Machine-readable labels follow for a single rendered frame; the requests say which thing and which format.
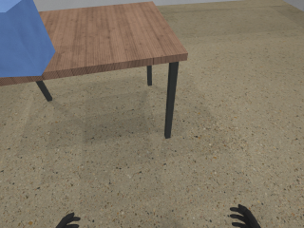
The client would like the table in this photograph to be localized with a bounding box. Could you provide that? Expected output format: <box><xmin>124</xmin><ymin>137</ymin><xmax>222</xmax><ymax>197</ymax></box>
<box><xmin>0</xmin><ymin>1</ymin><xmax>188</xmax><ymax>139</ymax></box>

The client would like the right robot hand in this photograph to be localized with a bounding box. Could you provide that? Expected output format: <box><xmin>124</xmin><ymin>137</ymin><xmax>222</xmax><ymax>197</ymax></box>
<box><xmin>230</xmin><ymin>204</ymin><xmax>261</xmax><ymax>228</ymax></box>

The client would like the left robot hand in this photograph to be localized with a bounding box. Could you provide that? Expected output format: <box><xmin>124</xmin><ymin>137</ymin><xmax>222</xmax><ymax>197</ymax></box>
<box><xmin>55</xmin><ymin>212</ymin><xmax>81</xmax><ymax>228</ymax></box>

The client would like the carton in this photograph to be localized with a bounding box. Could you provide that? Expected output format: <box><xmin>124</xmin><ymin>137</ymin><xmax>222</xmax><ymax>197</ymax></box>
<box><xmin>0</xmin><ymin>0</ymin><xmax>55</xmax><ymax>78</ymax></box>

